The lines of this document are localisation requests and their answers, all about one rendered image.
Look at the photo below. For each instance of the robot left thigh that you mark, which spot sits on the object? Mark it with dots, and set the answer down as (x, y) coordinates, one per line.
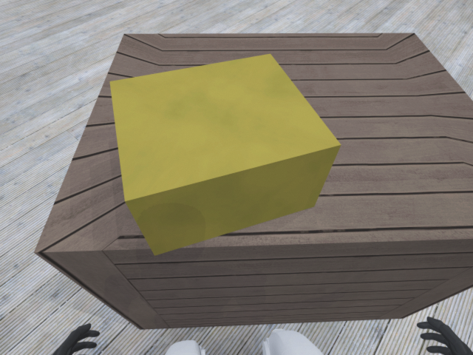
(187, 347)

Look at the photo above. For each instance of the carton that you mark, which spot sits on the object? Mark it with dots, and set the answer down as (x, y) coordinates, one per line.
(208, 150)

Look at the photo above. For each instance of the pedestal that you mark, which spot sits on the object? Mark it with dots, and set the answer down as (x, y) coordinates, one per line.
(390, 234)

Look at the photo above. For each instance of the robot left hand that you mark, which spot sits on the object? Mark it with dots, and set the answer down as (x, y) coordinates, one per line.
(71, 344)

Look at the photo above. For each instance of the robot right thigh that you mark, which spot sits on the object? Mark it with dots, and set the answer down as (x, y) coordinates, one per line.
(289, 343)

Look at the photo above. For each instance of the robot right hand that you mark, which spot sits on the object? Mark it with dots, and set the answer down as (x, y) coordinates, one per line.
(455, 346)

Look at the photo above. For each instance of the robot thigh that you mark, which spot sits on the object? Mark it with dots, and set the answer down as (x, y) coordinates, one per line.
(187, 347)
(289, 343)

